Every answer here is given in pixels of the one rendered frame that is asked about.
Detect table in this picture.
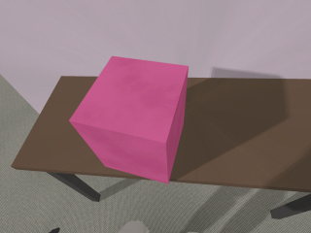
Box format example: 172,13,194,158
11,76,311,219

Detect carton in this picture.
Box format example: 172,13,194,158
69,56,189,184

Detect robot left thigh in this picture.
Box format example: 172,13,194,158
118,220,150,233

